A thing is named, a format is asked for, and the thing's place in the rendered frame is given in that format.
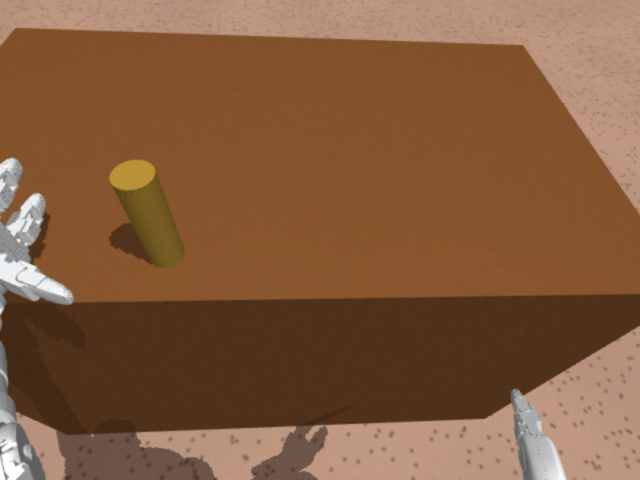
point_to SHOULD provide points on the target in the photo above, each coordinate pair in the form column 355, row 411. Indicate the left robot hand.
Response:
column 22, row 229

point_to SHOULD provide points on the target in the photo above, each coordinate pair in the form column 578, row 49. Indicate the can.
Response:
column 139, row 190

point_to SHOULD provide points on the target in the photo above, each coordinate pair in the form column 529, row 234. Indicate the right robot hand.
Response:
column 537, row 454

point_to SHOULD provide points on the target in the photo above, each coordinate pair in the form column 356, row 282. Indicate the left robot arm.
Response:
column 18, row 459

